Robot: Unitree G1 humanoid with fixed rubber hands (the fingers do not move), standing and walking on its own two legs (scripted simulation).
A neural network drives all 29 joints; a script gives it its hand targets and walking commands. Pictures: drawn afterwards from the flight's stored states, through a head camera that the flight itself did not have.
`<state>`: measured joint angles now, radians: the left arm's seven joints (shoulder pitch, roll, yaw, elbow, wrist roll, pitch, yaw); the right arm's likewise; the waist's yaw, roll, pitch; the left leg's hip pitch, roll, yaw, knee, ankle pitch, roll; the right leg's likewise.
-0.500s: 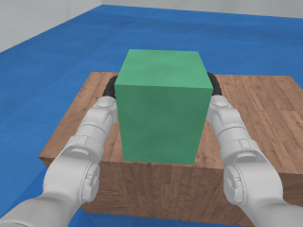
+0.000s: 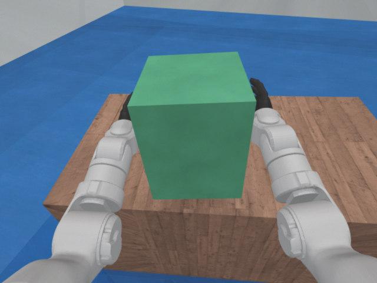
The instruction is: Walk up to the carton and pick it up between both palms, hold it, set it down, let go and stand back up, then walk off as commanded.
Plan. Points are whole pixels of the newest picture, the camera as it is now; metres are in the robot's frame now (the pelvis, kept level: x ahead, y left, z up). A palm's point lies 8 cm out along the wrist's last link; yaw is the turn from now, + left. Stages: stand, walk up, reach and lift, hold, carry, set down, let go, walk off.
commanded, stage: reach and lift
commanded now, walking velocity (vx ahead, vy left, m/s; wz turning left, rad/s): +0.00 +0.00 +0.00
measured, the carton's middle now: (194, 126) +0.41 +0.01 +0.14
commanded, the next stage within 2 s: hold in 0.92 s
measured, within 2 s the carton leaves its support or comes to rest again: neither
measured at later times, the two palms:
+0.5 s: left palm (119, 130) +0.36 +0.16 +0.17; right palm (262, 120) +0.38 -0.13 +0.18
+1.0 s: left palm (125, 118) +0.39 +0.16 +0.18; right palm (264, 108) +0.41 -0.13 +0.20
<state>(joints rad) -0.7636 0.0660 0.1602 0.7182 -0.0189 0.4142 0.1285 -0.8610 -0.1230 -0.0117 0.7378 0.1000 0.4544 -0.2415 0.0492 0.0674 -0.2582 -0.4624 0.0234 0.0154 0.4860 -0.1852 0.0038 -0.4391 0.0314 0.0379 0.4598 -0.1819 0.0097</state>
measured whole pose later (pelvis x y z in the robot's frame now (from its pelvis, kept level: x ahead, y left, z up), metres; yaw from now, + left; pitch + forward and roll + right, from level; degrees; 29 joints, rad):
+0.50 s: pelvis -0.02 +0.00 +0.00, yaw +0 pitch +6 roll -1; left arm -0.75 0.04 0.22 0.64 0.05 0.52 0.12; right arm -0.86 -0.10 -0.04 0.81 0.12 0.42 -0.23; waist 0.02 0.03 -0.23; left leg -0.42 0.02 0.02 0.49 -0.16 0.00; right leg -0.39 0.03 0.04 0.44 -0.15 0.01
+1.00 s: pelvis +0.00 +0.00 +0.00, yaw +0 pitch +7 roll -1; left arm -0.76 0.03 0.23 0.52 0.05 0.53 0.12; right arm -0.85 -0.09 -0.08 0.66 0.13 0.45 -0.24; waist 0.01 0.01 -0.20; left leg -0.41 0.02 0.02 0.47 -0.17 0.00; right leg -0.39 0.03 0.04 0.43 -0.17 0.01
